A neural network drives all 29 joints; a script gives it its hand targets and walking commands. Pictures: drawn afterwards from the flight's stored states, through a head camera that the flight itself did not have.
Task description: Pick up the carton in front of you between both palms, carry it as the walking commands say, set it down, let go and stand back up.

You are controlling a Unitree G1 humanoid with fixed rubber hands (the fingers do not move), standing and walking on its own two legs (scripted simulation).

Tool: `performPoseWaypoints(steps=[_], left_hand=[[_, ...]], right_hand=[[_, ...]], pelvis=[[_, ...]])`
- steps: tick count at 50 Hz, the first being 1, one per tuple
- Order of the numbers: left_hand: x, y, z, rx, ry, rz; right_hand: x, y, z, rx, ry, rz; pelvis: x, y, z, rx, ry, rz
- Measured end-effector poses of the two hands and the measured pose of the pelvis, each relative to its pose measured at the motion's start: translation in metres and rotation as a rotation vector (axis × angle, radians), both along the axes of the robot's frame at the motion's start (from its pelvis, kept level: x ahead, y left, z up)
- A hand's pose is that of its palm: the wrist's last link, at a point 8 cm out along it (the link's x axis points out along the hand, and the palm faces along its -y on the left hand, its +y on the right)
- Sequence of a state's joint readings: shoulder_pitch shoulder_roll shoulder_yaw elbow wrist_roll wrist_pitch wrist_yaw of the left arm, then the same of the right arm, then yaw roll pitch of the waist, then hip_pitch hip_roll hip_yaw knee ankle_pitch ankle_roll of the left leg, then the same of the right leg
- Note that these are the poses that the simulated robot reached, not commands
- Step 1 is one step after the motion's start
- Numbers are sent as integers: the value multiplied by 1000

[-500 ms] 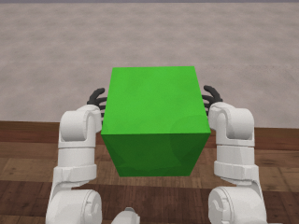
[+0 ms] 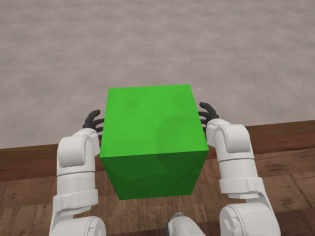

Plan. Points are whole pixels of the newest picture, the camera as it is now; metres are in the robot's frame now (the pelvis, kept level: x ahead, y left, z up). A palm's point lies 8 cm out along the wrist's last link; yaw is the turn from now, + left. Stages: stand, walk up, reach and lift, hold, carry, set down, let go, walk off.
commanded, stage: carry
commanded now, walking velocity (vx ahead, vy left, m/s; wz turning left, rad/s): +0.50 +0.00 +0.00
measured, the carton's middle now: (152, 145) +0.36 -0.03 +0.02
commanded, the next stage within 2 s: none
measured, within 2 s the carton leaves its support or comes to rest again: neither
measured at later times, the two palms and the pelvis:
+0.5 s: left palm (121, 95) +0.66 +0.06 -0.07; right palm (192, 92) +0.66 -0.24 -0.08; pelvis +0.31 -0.08 -0.18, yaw -2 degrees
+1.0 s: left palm (143, 81) +0.98 -0.05 -0.26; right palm (191, 74) +0.99 -0.35 -0.25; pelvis +0.63 -0.19 -0.39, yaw -3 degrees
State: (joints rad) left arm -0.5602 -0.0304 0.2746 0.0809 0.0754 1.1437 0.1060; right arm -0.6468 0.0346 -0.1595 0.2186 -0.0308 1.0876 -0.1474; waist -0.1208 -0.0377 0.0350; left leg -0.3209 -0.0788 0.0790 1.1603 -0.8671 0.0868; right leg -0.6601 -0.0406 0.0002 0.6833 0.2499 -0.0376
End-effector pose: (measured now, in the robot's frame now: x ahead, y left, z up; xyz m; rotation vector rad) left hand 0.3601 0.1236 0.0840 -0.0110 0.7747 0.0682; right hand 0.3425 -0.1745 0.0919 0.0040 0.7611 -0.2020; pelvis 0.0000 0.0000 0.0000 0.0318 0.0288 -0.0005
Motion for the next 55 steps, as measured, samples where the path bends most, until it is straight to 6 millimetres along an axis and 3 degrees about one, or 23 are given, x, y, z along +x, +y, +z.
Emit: performPoseWaypoints(steps=[4, 8, 15, 20, 25, 28, 30, 34, 37, 42, 46, 50, 55], left_hand=[[51, -9, -25, 31, -89, 46], [92, -4, -58, 54, -107, 100], [160, -22, -117, 41, -8, 108], [224, -44, -136, 59, -33, 69], [300, -62, -153, 61, -118, 38], [356, -86, -175, 49, -174, -39], [387, -106, -197, 53, -163, -85], [427, -134, -243, 70, -57, -119], [456, -142, -267, 64, -11, -108], [515, -152, -294, 24, -25, -57], [567, -168, -322, -1, -54, -21], [615, -176, -347, 54, -122, 49], [663, -183, -397, 67, -56, 86]], right_hand=[[69, -10, -30, 18, -88, 58], [132, -4, -61, 17, -107, 131], [197, -22, -125, 35, -8, 115], [248, -44, -150, 52, -34, 75], [313, -62, -172, 48, -119, 49], [349, -86, -189, 19, -174, -12], [366, -104, -212, 8, -159, -49], [398, -130, -260, 31, -52, -79], [431, -140, -280, 28, -8, -67], [505, -152, -294, -10, -21, -19], [569, -168, -312, -35, -51, 14], [645, -175, -342, -14, -121, 99], [706, -182, -397, 19, -56, 128]], pelvis=[[66, -23, -51, 26, -42, -15], [113, -45, -91, 8, -30, -26], [182, -71, -118, -6, -8, -16], [241, -78, -139, 5, -6, -42], [314, -82, -182, -13, -26, -41], [362, -84, -226, -21, -40, -46], [385, -85, -249, -14, -27, -39], [423, -89, -272, 4, -34, -31], [454, -98, -283, 7, -32, -45], [513, -129, -307, -1, -25, -29], [573, -162, -341, 23, -33, -27], [634, -194, -395, 5, -59, -47], [684, -224, -429, -2, -38, -45]])
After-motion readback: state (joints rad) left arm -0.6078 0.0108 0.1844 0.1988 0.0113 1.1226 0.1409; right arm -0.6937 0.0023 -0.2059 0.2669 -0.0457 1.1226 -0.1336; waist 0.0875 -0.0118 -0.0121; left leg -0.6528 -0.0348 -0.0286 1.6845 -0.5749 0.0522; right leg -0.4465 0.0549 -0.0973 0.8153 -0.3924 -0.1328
